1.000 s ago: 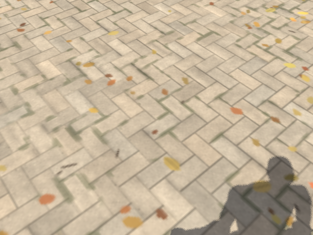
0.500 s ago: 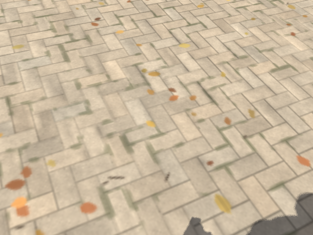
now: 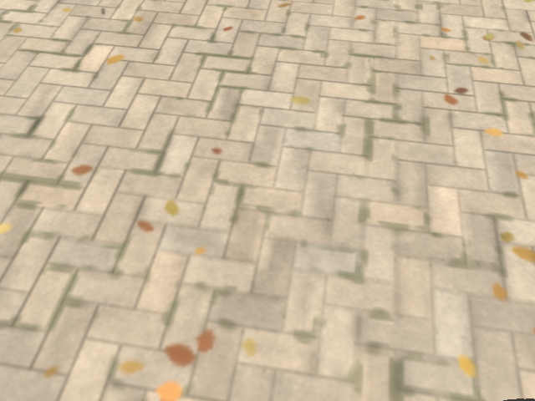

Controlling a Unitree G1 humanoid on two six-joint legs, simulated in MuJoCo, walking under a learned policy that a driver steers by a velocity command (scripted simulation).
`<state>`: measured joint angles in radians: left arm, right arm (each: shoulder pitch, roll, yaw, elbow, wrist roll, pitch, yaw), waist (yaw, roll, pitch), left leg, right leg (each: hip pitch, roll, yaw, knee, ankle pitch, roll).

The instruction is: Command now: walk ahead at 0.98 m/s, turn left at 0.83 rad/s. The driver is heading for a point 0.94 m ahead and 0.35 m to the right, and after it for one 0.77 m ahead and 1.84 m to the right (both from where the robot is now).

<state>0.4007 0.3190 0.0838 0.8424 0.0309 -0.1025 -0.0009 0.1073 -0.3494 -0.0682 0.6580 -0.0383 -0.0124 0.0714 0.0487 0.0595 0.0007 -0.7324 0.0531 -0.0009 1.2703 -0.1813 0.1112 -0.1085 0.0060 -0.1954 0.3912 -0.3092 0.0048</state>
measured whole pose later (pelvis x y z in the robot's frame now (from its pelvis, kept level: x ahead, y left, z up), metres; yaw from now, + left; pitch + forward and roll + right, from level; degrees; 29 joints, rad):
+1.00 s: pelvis +0.92 -0.08 +0.00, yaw -34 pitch +2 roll +1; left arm 0.46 0.30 0.08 0.85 -0.01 -0.07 -0.02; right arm -0.05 -0.24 0.04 0.58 -0.04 -0.06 0.02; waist 0.13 0.00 0.03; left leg -0.72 0.11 -0.09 0.67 0.02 -0.05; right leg 0.03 0.19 0.22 0.32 -0.34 -0.18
